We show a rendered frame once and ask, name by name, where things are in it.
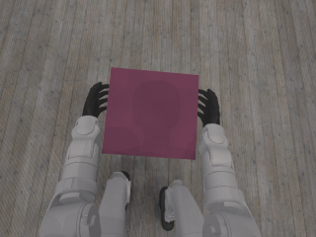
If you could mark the robot left upper arm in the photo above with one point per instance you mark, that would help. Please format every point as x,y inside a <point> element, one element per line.
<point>81,219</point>

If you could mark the robot right thigh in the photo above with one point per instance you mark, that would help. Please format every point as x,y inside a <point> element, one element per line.
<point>188,217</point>

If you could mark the carton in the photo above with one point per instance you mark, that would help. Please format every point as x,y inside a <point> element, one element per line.
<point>151,114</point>

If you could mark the robot right upper arm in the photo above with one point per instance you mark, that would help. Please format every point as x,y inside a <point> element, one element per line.
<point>226,224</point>

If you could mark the robot right foot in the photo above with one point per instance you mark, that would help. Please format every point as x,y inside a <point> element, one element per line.
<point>167,225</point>

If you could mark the robot left forearm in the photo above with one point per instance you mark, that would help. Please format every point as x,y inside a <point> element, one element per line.
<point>78,180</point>

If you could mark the left robot hand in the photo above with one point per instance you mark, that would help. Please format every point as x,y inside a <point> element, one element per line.
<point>92,104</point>

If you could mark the right robot hand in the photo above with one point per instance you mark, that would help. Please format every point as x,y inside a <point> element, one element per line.
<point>211,113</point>

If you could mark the robot right forearm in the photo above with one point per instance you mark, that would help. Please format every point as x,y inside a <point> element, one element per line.
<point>221,188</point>

